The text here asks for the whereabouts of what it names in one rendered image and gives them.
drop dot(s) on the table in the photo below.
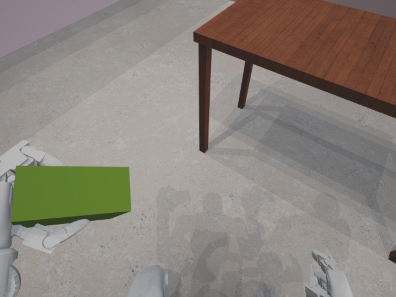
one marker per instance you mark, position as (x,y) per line
(341,50)

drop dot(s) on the robot right hand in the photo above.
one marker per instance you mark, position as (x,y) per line
(334,284)

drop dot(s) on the robot left thigh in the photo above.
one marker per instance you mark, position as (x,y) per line
(151,281)

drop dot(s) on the robot left hand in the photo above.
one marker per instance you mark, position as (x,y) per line
(40,237)

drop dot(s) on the robot left forearm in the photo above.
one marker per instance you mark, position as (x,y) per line
(10,279)

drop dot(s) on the sponge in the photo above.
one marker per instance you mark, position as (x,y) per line
(53,195)

